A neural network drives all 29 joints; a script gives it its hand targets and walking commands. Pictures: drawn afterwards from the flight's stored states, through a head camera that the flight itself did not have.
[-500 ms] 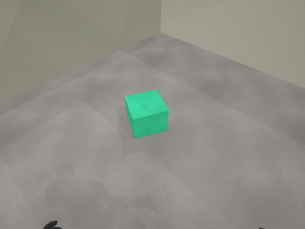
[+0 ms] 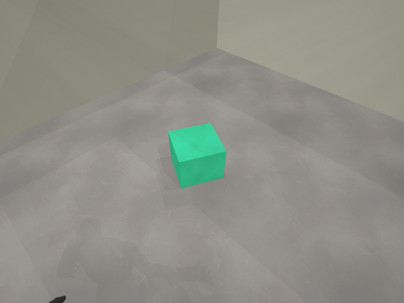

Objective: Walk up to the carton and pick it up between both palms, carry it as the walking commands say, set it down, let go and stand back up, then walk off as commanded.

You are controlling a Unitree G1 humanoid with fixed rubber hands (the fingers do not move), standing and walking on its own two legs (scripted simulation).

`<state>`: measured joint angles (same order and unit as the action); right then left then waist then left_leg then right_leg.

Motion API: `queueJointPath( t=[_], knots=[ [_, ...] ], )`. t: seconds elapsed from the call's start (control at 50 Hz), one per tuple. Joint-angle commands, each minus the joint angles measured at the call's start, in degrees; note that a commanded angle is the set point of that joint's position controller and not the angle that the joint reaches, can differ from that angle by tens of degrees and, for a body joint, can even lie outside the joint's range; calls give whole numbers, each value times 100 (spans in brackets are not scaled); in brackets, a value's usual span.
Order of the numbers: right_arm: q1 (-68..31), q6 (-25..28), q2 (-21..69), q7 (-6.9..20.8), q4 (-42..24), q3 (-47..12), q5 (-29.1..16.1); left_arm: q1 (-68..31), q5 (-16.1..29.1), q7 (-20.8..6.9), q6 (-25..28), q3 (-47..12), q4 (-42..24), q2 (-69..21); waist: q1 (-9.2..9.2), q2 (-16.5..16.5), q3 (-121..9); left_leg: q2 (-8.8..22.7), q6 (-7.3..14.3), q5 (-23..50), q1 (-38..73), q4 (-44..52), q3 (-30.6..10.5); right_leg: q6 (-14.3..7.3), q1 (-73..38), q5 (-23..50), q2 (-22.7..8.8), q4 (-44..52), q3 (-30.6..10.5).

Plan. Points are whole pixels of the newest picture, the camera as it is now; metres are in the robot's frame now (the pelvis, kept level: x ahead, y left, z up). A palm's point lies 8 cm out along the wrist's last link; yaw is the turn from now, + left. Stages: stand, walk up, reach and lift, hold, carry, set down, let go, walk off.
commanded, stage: walk up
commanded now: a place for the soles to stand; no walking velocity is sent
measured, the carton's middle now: (196, 154) +1.13 +0.08 -0.65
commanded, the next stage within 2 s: none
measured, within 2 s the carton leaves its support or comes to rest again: neither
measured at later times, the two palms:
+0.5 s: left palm (59, 248) +0.27 +0.35 -0.09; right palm (360, 291) +0.20 -0.31 -0.08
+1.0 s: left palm (67, 212) +0.38 +0.39 -0.11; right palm (317, 193) +0.43 -0.29 -0.06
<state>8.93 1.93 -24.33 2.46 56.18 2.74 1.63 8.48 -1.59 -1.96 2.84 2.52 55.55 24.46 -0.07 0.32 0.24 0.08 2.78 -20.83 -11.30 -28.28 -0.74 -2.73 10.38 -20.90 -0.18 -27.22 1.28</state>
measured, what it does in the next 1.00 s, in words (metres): walks ahead: left foot, then right foot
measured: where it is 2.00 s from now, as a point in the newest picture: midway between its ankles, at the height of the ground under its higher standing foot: (200, 240)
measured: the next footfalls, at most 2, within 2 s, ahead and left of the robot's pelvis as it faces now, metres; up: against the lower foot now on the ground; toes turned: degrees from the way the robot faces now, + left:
left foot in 0.18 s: +0.11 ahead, +0.15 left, +0.00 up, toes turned +5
right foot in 0.56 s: +0.34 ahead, -0.09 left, +0.00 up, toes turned +0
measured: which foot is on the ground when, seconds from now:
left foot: down 0.00-0.02, up 0.04-0.16, down 0.18-0.58, up 0.60-0.88, down 0.90-1.00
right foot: down 0.00-0.18, up 0.20-0.54, down 0.56-0.90, up 0.92-1.00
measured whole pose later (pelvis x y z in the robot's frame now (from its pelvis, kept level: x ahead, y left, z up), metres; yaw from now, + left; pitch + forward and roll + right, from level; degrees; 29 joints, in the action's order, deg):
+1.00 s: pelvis +0.33 +0.05 -0.02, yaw +3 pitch -2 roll +0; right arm 19.3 6.4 -27.3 2.1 40.8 4.9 1.0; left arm 20.0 -0.7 -3.0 3.1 3.9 42.0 28.2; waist -0.3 -3.8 1.5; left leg 1.4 2.1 -14.6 -20.1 -36.2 4.6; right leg -1.5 25.3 -22.0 -0.6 -59.4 -2.5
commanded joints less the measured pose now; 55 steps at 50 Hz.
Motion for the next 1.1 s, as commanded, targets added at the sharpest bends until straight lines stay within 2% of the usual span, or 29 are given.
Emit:
queueJointPath(
  t=[0.0, 0.02, 0.06, 0.12, 0.16, 0.18, 0.2, 0.22, 0.24, 0.28, 0.32, 0.4, 0.46, 0.52, 0.54, 0.56, 0.58, 0.6, 0.62, 0.68, 0.8, 0.86, 0.88, 0.9, 0.92, 0.94, 1.0, 1.04, 1.08],
  knots=[
    [-748, 133, -1071, 76, -796, 319, 21, 580, -64, -35, 128, 454, -384, 1483, -423, -349, 405, 148, 56, -685, -2050, -270, -245, -808, -872, -1936, -1248, 1260, -1782],
    [-705, 133, -1040, 92, -879, 340, -3, 638, -74, -48, 156, 550, -425, 1759, -435, -1012, 499, 151, 15, -336, -2468, -1103, 27, -1040, -1134, -1984, -1867, 1686, -2453],
    [-578, 151, -1170, 170, -1009, 374, -36, 579, -64, -75, 188, 611, -643, 1803, -384, -843, 554, 441, -10, -616, -2528, -1375, -282, -1258, -940, -1867, -2138, 1945, -2532],
    [-188, 197, -1143, 252, -972, 453, -45, 173, -64, -121, 142, 532, -930, 1670, -49, -739, 528, 328, -63, -41, -1238, -463, 119, -941, -8, -1056, -1622, 1571, -1314],
    [739, 271, -1149, 199, -771, 546, -1, 60, -49, -173, 78, 407, -1059, 1320, 465, -289, 141, -117, -63, 433, 1007, 200, 467, -548, 1424, -942, -897, 354, -295],
    [1423, 314, -1541, 124, -744, 658, 40, 10, 16, -166, 91, 300, -1261, 978, 789, 785, -93, 562, 252, -913, 2066, 879, -1018, -261, 2553, -756, -310, -1351, 275],
    [1756, 378, -2250, 74, -895, 777, 58, -209, 17, -105, 148, 226, -1524, 775, 969, 1830, -12, 2051, 939, -1838, 2257, 1729, -3733, -73, 3751, -1224, 397, -2965, -65],
    [1341, 380, -2001, 29, -1063, 708, -74, 44, 9, -33, 137, 257, -1381, 1204, 639, 315, 104, 2358, 1221, -1579, 1787, 1556, -3658, -30, 3656, -657, -32, -3587, -994],
    [1110, 375, -1720, -1, -1159, 610, -116, 419, 110, -48, 158, 278, -1227, 1281, 352, -49, 186, 2125, 1188, -923, 1392, 1437, -2954, 28, 3272, -212, -204, -3522, -1026],
    [774, 382, -1491, -51, -1298, 523, -101, 746, 134, -75, 161, 345, -1175, 1332, 156, 354, 363, 1611, 990, 451, 1000, 1436, -1713, 220, 2780, 204, -490, -2879, -787],
    [943, 381, -1480, -40, -1367, 510, -59, 664, 72, -164, 113, 365, -1257, 1232, 252, 734, 399, 1460, 1042, 1612, 692, 1383, -1067, 328, 2388, 235, -473, -2423, -375],
    [1164, 430, -1540, -32, -1570, 551, -127, 147, 18, -293, 98, 380, -1584, 1027, 337, 755, 537, 1274, 973, 2347, 334, 1109, -574, 146, 1890, 785, -475, -1391, 50],
    [1060, 409, -1580, -35, -1752, 547, -157, 98, 31, -344, 100, 447, -1680, 977, 224, 837, 443, 1233, 831, 2075, -165, 889, -504, 23, 1062, 1059, -238, -948, 311],
    [1122, 377, -1431, -84, -1874, 456, -121, 756, 56, -268, 117, 585, -1560, 1110, -226, 337, 106, 998, 582, 2669, -710, -475, -256, -160, -468, 850, 152, -437, 405],
    [1197, 376, -1186, -106, -1935, 355, -92, 1517, 39, -176, 149, 699, -1459, 1353, -629, -350, -280, 631, 405, 2576, -1301, -2049, 77, -407, -1477, 388, -129, -175, -58],
    [1500, 395, -834, -117, -2095, 220, -147, 1947, 55, -86, 193, 820, -1613, 1868, -740, -1462, -882, 1, 45, 648, -2597, -4055, 403, -1120, -2184, -1024, -2061, 699, -3103],
    [1435, 339, -1287, -161, -1946, 352, -203, 1571, 131, -86, 208, 818, -1777, 2038, -539, -840, -749, -37, 115, -784, -2803, -4603, -369, -1513, -1415, -1507, -2547, 1176, -3974],
    [1310, 297, -1505, -153, -1869, 417, -220, 1297, 197, -81, 192, 777, -1793, 1797, -429, -372, -321, 281, 77, -496, -2756, -4640, -515, -1582, -850, -1640, -2380, 1144, -3339],
    [1309, 301, -1486, -125, -1848, 402, -174, 1038, 205, -64, 207, 712, -1849, 1602, -312, -371, 28, 442, 9, -306, -2764, -4293, -459, -1494, -331, -1499, -2166, 1182, -2804],
    [1662, 287, -1281, 30, -1531, 425, -106, 726, 90, -89, 228, 618, -1867, 1429, -37, -947, 369, 543, -190, -56, -1941, -2829, 26, -1169, 829, -529, -1371, 1260, -1240],
    [1174, 308, -1093, 180, -1648, 494, -45, 644, 33, -213, 212, 571, -1992, 1599, -25, -1081, 272, 325, -184, 505, -746, -1171, 464, -911, 1480, -1366, -1333, 1233, -1034],
    [1739, 393, -1173, 102, -1485, 562, -9, 627, -2, -212, 135, 433, -1997, 1332, 346, -425, 152, -77, -123, 334, 564, -526, 618, -659, 2240, -1810, -923, 29, -685],
    [2169, 442, -1361, 20, -1423, 616, 34, 708, -8, -178, 111, 326, -2038, 1032, 578, 473, 80, 290, 46, -533, 1165, 154, -216, -462, 2801, -1840, -589, -1284, -391],
    [2278, 519, -2035, -53, -1600, 729, 85, 704, 112, -133, 130, 219, -2232, 669, 645, 1797, 107, 2083, 699, -2817, 1401, 1562, -3518, -53, 3991, -1227, 263, -3247, 16],
    [1805, 522, -2115, -90, -1781, 738, -41, 851, 34, -33, 97, 304, -2015, 1232, 467, 605, 344, 2548, 1069, -3167, 862, 1724, -3964, 40, 4040, -660, -67, -3900, -825],
    [1572, 522, -1935, -102, -1787, 679, -118, 1094, 101, -26, 115, 370, -1825, 1407, 259, 264, 378, 2372, 1157, -2592, 498, 1594, -3413, 126, 3622, -195, -217, -3880, -942],
    [1202, 492, -1588, -117, -1811, 550, -82, 1412, 95, -115, 141, 441, -1513, 1398, 111, 829, 448, 1570, 977, -618, -34, 1370, -1405, 292, 2708, 236, -513, -2958, -496],
    [1391, 484, -1613, -72, -1807, 564, -36, 1159, 79, -201, 121, 430, -1583, 1214, 247, 994, 452, 1532, 1070, 322, -275, 1272, -918, 299, 2287, 208, -490, -2455, -187],
    [1496, 496, -1647, -54, -1820, 591, -52, 873, 68, -260, 114, 419, -1658, 1067, 314, 971, 430, 1465, 1063, 528, -331, 1132, -672, 229, 2004, 294, -465, -1899, -61]
  ],
)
